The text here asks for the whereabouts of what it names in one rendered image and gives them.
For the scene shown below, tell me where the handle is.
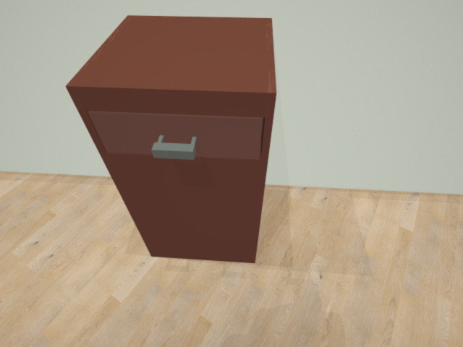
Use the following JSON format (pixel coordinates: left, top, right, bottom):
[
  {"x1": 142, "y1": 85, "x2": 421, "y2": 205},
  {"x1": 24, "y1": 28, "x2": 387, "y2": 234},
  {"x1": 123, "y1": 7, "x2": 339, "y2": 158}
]
[{"x1": 152, "y1": 135, "x2": 197, "y2": 160}]

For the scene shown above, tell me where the cabinet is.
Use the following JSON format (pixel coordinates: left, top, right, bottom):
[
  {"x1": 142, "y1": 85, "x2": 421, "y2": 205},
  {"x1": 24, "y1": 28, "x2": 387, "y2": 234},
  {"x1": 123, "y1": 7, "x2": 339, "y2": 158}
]
[{"x1": 66, "y1": 15, "x2": 276, "y2": 263}]

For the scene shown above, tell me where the drawer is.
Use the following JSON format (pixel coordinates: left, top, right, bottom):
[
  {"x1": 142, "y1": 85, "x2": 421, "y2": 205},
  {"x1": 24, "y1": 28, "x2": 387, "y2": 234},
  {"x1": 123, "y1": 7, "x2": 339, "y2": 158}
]
[{"x1": 88, "y1": 111, "x2": 263, "y2": 160}]

